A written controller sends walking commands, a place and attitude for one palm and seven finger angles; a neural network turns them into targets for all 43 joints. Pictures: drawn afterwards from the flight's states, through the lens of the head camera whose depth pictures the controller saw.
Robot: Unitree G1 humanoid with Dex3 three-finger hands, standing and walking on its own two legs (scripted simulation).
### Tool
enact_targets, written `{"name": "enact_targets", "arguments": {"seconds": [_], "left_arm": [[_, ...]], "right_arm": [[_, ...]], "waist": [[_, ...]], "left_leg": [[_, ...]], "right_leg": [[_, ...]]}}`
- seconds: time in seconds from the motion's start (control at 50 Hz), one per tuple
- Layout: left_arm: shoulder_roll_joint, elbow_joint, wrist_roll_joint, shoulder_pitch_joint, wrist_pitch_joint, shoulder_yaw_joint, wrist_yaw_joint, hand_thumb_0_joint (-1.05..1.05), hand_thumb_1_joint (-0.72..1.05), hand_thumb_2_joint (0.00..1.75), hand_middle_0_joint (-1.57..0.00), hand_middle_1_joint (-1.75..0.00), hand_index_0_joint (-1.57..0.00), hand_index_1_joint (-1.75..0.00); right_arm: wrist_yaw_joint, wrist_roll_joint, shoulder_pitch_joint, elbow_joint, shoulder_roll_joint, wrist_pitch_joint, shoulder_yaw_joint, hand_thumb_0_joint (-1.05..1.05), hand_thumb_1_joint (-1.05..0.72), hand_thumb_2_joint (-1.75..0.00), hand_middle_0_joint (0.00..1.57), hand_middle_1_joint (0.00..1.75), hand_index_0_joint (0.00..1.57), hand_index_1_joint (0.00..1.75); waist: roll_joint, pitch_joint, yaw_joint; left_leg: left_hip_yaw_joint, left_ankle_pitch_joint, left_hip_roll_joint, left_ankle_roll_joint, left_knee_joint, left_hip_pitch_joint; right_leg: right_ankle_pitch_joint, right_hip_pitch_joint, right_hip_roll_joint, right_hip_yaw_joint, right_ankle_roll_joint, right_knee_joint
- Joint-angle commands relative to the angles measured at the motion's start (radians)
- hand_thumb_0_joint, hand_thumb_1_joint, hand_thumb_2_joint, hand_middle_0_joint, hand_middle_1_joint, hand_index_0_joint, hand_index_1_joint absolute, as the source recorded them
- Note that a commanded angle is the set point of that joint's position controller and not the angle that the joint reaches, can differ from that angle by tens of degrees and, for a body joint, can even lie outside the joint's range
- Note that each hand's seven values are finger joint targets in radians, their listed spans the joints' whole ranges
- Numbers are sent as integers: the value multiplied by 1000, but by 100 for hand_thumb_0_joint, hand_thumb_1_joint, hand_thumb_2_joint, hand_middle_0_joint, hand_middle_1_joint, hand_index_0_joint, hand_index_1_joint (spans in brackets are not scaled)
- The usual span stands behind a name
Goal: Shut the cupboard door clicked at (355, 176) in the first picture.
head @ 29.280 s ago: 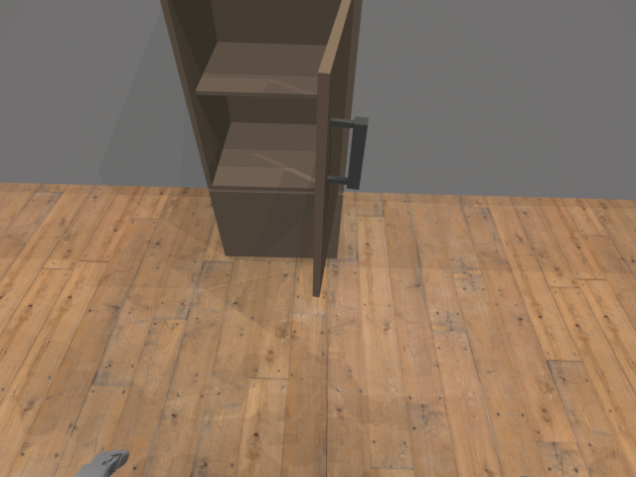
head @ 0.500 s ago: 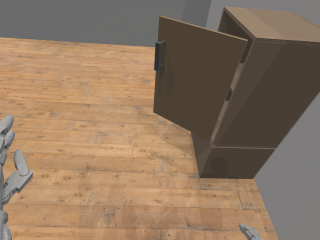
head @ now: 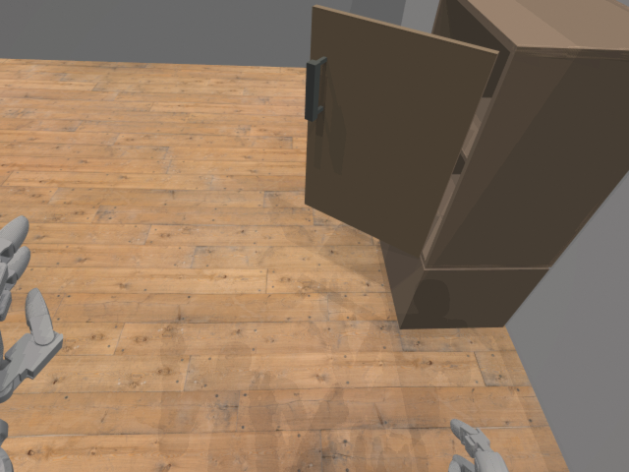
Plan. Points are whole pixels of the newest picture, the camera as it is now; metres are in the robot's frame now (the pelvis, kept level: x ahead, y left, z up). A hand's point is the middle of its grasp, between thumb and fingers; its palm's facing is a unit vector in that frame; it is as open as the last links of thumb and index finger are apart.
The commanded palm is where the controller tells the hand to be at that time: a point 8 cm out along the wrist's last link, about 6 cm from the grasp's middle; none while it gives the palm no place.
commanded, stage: let the arm hang, fingers relaxed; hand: left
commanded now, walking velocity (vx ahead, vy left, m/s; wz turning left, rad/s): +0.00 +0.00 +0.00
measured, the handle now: (316, 88) +0.95 +0.06 +0.04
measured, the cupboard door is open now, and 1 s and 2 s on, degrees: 54 54 54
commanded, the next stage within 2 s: look to check the result in 1.14 s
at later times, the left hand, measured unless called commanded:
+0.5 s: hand out of the picture -0.03 +0.18 -0.18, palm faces +0.03 -0.99 -0.17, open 7.1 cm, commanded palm none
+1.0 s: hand out of the picture -0.03 +0.16 -0.17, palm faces +0.04 -0.99 -0.15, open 7.4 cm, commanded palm none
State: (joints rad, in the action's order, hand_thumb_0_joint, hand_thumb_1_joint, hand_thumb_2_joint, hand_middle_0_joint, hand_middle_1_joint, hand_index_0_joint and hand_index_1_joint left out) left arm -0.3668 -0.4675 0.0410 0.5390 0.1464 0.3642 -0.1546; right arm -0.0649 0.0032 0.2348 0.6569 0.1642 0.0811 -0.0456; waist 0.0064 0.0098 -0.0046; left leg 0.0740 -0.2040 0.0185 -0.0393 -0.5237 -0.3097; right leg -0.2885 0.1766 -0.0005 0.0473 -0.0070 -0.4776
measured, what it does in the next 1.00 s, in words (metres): stands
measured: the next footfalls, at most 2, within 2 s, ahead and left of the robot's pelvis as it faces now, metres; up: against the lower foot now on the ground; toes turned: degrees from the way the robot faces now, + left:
none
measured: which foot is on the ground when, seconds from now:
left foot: down 0.00-1.00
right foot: down 0.00-1.00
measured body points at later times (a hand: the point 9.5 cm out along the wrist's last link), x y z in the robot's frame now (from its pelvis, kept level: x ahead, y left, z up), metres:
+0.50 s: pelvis -0.01 +0.00 +0.00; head +0.01 +0.03 +0.45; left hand -0.03 +0.23 -0.16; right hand -0.01 -0.25 -0.14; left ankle +0.05 +0.09 -0.74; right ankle -0.02 -0.12 -0.74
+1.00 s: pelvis -0.01 +0.01 +0.01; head -0.02 +0.01 +0.46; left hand -0.03 +0.21 -0.16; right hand -0.02 -0.20 -0.16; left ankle +0.05 +0.09 -0.74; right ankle -0.02 -0.12 -0.74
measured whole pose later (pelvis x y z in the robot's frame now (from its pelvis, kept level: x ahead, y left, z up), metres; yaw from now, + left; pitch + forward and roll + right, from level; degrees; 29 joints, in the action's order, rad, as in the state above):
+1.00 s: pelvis -0.01 +0.01 +0.01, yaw +0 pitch -2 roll +0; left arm -0.10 1.13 -0.01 0.34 -0.01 0.01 -0.04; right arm -0.03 -0.02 0.31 1.13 0.13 -0.01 0.00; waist 0.00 0.00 0.02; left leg 0.09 -0.14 -0.02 -0.06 -0.40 -0.23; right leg -0.25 0.14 -0.03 0.03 -0.02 -0.43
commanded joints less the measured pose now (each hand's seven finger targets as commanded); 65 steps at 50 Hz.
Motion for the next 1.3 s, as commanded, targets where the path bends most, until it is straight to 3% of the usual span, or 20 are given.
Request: {"name": "enact_targets", "arguments": {"seconds": [0.0,0.02,0.04,0.06,0.08,0.12,0.16,0.18,0.2,0.26,0.32,0.38,0.44,0.56,0.66,0.88,1.06,1.28], "left_arm": [[-262,-247,-5,-90,96,206,-38,0,90,90,-20,-30,-20,-30],[-34,549,-87,-67,-64,-270,125,0,90,90,-20,-30,-20,-30],[-31,579,-74,-75,-138,-243,140,0,90,90,-20,-30,-20,-30],[-22,565,-70,-85,-158,-251,146,0,90,90,-20,-30,-20,-30],[-8,607,-70,-117,-156,-258,151,0,90,90,-20,-30,-20,-30],[-30,698,-73,-181,-151,-268,155,0,90,90,-20,-30,-20,-30],[-41,813,-74,-222,-144,-281,154,0,90,90,-20,-30,-20,-30],[-44,872,-73,-238,-143,-288,152,0,90,90,-20,-30,-20,-30],[-48,928,-72,-252,-143,-296,149,0,90,90,-20,-30,-20,-30],[-15,1075,-62,-258,-152,-325,142,0,90,90,-20,-30,-20,-30],[1,1205,-58,-232,-152,-332,138,0,90,90,-20,-30,-20,-30],[35,1319,-56,-178,-151,-322,134,0,90,90,-20,-30,-20,-30],[44,1404,-54,-164,-149,-330,133,0,90,90,-20,-30,-20,-30],[94,1519,-54,-137,-147,-342,126,0,90,90,-20,-30,-20,-30],[120,1567,-55,-107,-148,-346,118,0,90,90,-20,-30,-20,-30],[154,1590,-60,-91,-148,-344,111,0,90,90,-20,-30,-20,-30],[162,1593,-58,-98,-143,-340,111,0,90,90,-20,-30,-20,-30],[163,1601,-57,-99,-138,-339,111,0,90,90,-20,-30,-20,-30]], "right_arm": [[-20,0,-119,-174,142,48,71,0,-90,-90,20,30,20,30],[72,-3,-153,41,346,97,121,0,-90,-90,20,30,20,30],[75,1,-80,45,292,36,122,0,-90,-90,20,30,20,30],[71,1,-82,24,288,16,115,0,-90,-90,20,30,20,30],[71,-7,-91,35,282,2,106,0,-90,-90,20,30,20,30],[71,-13,-92,37,289,-19,93,0,-90,-90,20,30,20,30],[71,-20,-100,57,282,-31,83,0,-90,-90,20,30,20,30],[73,-23,-84,68,273,-40,79,0,-90,-90,20,30,20,30],[75,-26,-67,76,265,-49,77,0,-90,-90,20,30,20,30],[75,-32,-47,127,214,-71,59,0,-90,-90,20,30,20,30],[70,-31,-38,183,200,-75,54,0,-90,-90,20,30,20,30],[58,-31,-18,236,167,-79,57,0,-90,-90,20,30,20,30],[49,-23,26,285,154,-83,60,0,-90,-90,20,30,20,30],[37,-17,105,371,127,-86,65,0,-90,-90,20,30,20,30],[35,-17,131,415,99,-88,66,0,-90,-90,20,30,20,30],[34,-19,142,453,60,-85,66,0,-90,-90,20,30,20,30],[31,-19,145,454,47,-79,66,0,-90,-90,20,30,20,30],[28,-17,151,458,55,-74,68,0,-90,-90,20,30,20,30]], "waist": [[-114,83,8],[-104,-47,45],[-122,40,30],[-139,9,24],[-114,16,12],[28,-3,3],[178,-13,8],[227,-4,18],[233,0,28],[93,16,34],[-110,25,20],[-205,28,5],[-165,22,9],[-9,-55,17],[39,-92,17],[-5,-142,14],[-33,-124,14],[3,-106,16]], "left_leg": [[-110,-33,73,29,109,44],[-120,211,90,15,-69,-30],[-92,209,99,26,-23,44],[-103,133,111,20,10,18],[-138,90,129,4,41,-31],[-190,85,137,-15,83,-81],[-190,55,112,-11,75,-48],[-180,54,93,-8,53,-10],[-168,84,79,-3,36,25],[-136,84,60,10,47,90],[-162,38,76,9,127,57],[-159,-53,71,10,166,29],[-160,-62,77,12,177,48],[-168,-77,92,4,217,81],[-156,-90,90,2,236,89],[-145,-106,82,4,263,73],[-134,-77,75,8,252,90],[-124,-16,81,6,237,124]], "right_leg": [[75,31,-80,-128,38,117],[254,156,-141,-65,48,-14],[201,147,-129,-94,48,8],[86,164,-109,-73,35,10],[4,166,-85,-55,33,-20],[-8,106,-63,-46,32,-30],[-11,124,-91,-94,45,29],[-22,147,-114,-122,57,53],[-20,165,-130,-131,67,61],[-44,177,-146,-144,67,87],[-36,90,-108,-124,49,78],[-15,23,-101,-110,56,100],[1,10,-101,-101,57,130],[-6,51,-94,-81,48,160],[-24,76,-92,-77,40,163],[-16,97,-86,-84,33,155],[6,81,-89,-87,36,163],[32,69,-94,-89,38,171]]}}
